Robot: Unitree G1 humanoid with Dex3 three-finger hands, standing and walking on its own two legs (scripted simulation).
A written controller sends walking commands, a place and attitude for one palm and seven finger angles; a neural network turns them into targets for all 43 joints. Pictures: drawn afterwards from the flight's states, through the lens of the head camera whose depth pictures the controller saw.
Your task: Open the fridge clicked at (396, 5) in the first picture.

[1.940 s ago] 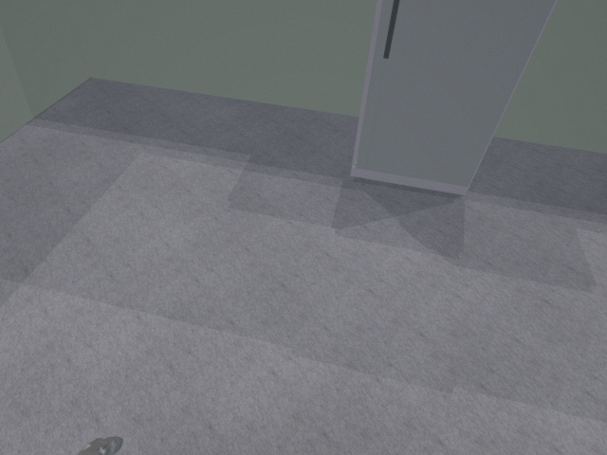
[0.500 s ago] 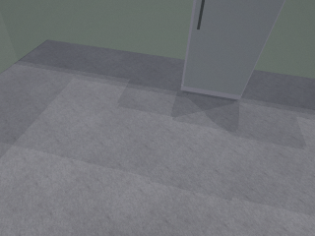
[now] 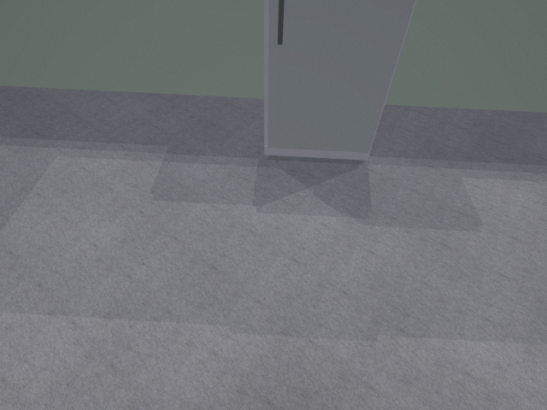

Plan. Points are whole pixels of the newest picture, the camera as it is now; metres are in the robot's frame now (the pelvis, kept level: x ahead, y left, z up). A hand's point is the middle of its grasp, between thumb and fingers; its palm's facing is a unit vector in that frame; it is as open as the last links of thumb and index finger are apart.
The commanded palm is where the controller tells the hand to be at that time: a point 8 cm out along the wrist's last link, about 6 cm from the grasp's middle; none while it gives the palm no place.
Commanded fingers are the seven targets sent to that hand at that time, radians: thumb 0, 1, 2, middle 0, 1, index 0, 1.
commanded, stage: walk to a spot facing it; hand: left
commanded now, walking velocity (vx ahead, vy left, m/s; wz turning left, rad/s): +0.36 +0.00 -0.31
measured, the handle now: out of the picture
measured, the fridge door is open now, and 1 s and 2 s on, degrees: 0 0 0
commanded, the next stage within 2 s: turn to face it in 1.32 s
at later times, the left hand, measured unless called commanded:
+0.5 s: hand (185, 394) +0.19 +0.16 -0.19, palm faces -0.02 -0.99 -0.12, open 7.3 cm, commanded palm none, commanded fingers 0.00 0.90 0.90 -0.20 -0.30 -0.20 -0.30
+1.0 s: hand (239, 221) +0.57 +0.11 -0.17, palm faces -0.32 -0.94 -0.15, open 7.4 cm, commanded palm none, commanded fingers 0.00 0.90 0.90 -0.20 -0.30 -0.20 -0.30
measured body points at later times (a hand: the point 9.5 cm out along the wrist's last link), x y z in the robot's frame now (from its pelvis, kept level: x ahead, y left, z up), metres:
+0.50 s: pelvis +0.21 +0.00 +0.00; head +0.21 +0.03 +0.44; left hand +0.19 +0.22 -0.17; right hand +0.29 -0.24 -0.13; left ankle +0.31 +0.09 -0.73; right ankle +0.09 -0.12 -0.73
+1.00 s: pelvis +0.43 -0.03 +0.00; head +0.47 -0.03 +0.45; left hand +0.58 +0.16 -0.15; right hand +0.25 -0.18 -0.14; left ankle +0.31 +0.09 -0.73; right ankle +0.52 -0.17 -0.70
